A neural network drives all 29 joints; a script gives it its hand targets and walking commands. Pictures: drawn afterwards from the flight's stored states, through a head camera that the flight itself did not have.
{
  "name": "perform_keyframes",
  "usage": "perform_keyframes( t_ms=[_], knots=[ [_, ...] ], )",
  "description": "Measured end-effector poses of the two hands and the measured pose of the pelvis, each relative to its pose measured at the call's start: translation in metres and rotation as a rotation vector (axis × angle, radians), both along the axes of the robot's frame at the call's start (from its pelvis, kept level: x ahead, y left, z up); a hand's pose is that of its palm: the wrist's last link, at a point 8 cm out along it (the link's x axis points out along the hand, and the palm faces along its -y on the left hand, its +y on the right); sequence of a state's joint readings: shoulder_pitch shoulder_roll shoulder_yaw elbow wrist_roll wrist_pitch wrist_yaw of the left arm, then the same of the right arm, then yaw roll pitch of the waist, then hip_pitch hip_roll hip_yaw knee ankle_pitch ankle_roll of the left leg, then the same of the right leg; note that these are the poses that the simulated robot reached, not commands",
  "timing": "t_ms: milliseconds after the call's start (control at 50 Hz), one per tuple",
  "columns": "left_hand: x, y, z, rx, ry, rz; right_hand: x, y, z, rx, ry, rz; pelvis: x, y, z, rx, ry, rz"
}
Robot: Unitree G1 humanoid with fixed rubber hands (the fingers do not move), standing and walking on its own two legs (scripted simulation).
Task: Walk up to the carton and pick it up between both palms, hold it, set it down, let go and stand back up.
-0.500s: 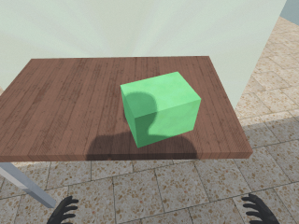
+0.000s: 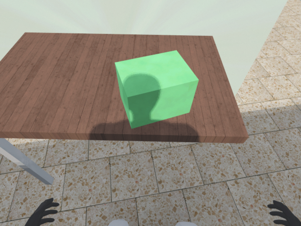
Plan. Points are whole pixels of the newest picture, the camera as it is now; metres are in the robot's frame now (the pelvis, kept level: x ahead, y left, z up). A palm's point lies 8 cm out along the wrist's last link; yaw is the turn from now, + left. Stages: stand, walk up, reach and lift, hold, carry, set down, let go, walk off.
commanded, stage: walk up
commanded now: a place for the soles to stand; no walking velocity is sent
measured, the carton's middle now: (154, 89) +0.53 +0.01 +0.02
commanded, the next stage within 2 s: none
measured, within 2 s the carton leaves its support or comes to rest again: neither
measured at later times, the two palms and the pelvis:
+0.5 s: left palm out of the picture +0.09 +0.27 -0.07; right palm out of the picture +0.09 -0.36 -0.06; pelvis -0.03 -0.04 +0.00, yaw +1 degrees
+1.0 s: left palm out of the picture +0.12 +0.29 -0.07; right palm out of the picture +0.12 -0.33 -0.05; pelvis -0.01 -0.02 +0.01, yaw +1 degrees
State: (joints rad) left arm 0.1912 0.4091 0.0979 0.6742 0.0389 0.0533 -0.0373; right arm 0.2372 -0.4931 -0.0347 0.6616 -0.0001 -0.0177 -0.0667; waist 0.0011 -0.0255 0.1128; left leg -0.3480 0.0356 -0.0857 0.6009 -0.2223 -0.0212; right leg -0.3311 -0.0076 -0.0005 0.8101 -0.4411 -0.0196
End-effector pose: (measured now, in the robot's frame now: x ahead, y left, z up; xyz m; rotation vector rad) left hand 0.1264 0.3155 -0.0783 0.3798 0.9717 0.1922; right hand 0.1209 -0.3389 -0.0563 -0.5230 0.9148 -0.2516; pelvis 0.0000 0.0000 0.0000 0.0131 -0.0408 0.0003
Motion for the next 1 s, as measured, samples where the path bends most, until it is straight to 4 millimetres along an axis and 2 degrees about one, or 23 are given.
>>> perform_keyframes(
  t_ms=[60,120,180,280,380,460,520,700,1000],
  knots=[
    [-0.017,-0.017,-0.007,0.008,0.017,0.0,-0.011,-0.02,-0.011,-0.002,0.024,0.006,-0.012,-0.018,-0.008,0.0,-0.007,0.006],
    [-0.03,-0.029,0.001,0.016,0.024,-0.005,-0.019,-0.024,-0.014,0.029,0.022,-0.006,-0.019,-0.028,-0.003,0.011,-0.017,0.007],
    [-0.032,-0.035,0.01,0.029,0.004,-0.006,-0.022,-0.027,-0.014,0.051,0.005,-0.007,-0.024,-0.035,0.0,0.019,-0.014,0.008],
    [-0.037,-0.037,0.016,0.038,-0.018,-0.006,-0.026,-0.029,-0.014,0.067,-0.016,-0.002,-0.03,-0.038,0.001,0.023,-0.021,0.009],
    [-0.041,-0.033,0.012,0.019,-0.032,-0.004,-0.031,-0.021,-0.009,0.065,-0.032,0.003,-0.035,-0.032,0.0,0.016,-0.028,0.009],
    [-0.038,-0.039,0.008,-0.012,-0.06,0.0,-0.035,-0.018,-0.002,0.07,-0.049,0.007,-0.035,-0.035,0.002,0.021,-0.025,0.011],
    [-0.033,-0.043,0.01,-0.016,-0.084,-0.009,-0.029,-0.02,0.001,0.075,-0.06,0.019,-0.033,-0.037,0.002,0.022,-0.02,0.015],
    [-0.024,-0.028,0.016,-0.006,-0.097,-0.014,-0.018,0.0,0.0,0.101,-0.073,0.033,-0.025,-0.023,0.004,0.003,0.0,0.017],
    [-0.009,-0.024,0.013,-0.025,-0.102,-0.017,-0.003,0.007,0.006,0.093,-0.071,0.037,-0.01,-0.017,0.007,-0.005,0.022,0.018]
  ],
)
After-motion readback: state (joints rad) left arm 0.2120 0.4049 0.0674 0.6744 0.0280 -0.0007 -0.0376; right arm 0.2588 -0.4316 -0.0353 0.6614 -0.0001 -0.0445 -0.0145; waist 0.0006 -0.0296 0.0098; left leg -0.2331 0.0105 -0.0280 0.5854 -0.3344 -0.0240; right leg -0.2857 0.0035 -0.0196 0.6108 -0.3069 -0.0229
